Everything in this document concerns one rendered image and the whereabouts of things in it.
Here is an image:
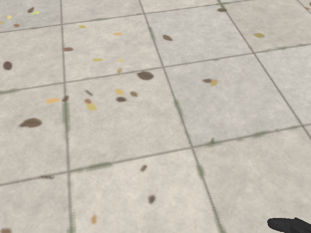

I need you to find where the right robot hand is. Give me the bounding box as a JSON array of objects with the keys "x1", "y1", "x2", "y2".
[{"x1": 267, "y1": 217, "x2": 311, "y2": 233}]

